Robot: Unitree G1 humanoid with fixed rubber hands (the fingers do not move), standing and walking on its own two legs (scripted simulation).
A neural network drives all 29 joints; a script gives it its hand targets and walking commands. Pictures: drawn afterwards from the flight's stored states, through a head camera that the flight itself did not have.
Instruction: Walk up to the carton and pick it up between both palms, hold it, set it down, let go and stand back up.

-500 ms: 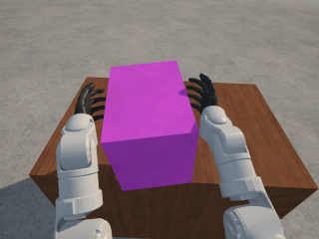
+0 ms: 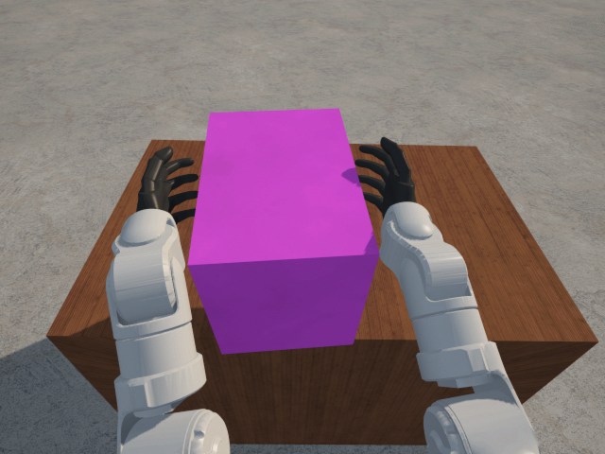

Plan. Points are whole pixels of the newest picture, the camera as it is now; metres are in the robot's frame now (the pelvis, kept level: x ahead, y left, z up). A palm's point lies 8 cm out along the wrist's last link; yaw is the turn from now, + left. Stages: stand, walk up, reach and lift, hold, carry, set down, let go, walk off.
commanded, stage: hold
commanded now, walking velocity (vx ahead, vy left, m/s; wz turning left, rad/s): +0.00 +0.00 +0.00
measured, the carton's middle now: (281, 228) +0.41 +0.00 +0.10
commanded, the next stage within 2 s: set down in 1.34 s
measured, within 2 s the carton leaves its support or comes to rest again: neither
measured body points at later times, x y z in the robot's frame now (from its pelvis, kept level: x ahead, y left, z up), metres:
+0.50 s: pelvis +0.01 -0.01 +0.00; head -0.02 +0.03 +0.44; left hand +0.37 +0.15 +0.22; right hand +0.38 -0.13 +0.22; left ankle -0.01 +0.12 -0.76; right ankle +0.02 -0.13 -0.76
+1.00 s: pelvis -0.02 -0.01 +0.00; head -0.03 +0.02 +0.44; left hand +0.37 +0.15 +0.21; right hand +0.38 -0.14 +0.20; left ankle -0.01 +0.12 -0.76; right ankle +0.02 -0.13 -0.76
